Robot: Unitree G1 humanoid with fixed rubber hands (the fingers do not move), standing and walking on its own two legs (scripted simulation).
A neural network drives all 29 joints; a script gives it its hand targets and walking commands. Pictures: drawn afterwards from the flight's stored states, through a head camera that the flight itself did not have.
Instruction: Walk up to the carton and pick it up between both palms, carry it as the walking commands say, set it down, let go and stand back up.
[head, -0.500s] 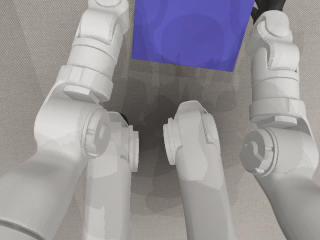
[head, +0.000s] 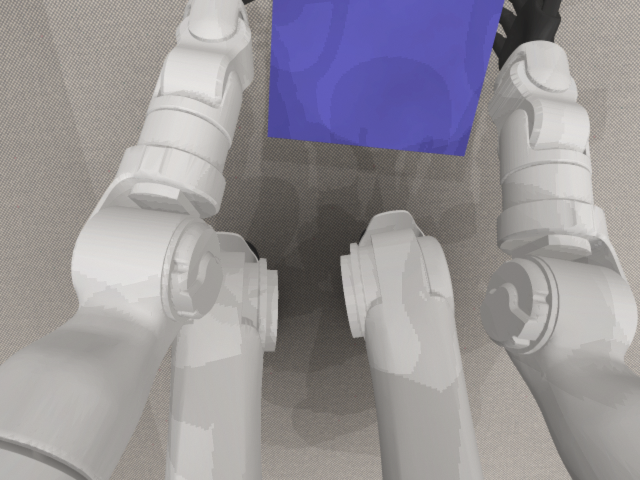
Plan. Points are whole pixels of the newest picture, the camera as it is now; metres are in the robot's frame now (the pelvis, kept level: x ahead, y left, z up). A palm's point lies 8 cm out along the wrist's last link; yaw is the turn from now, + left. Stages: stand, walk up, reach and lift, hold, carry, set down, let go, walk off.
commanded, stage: set down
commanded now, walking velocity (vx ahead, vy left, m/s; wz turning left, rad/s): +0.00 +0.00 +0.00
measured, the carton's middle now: (365, 59) +0.50 -0.09 -0.25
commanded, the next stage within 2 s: none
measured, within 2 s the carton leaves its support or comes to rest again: rests again in 0.72 s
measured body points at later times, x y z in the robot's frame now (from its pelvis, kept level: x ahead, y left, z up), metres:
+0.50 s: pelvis +0.03 +0.01 +0.00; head +0.37 -0.02 +0.28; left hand +0.56 +0.05 -0.18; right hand +0.49 -0.23 -0.18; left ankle +0.13 +0.13 -0.35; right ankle +0.14 -0.13 -0.35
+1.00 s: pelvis +0.03 +0.01 -0.01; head +0.37 -0.03 +0.28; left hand +0.57 +0.05 -0.18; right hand +0.50 -0.23 -0.19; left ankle +0.13 +0.13 -0.35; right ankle +0.14 -0.13 -0.35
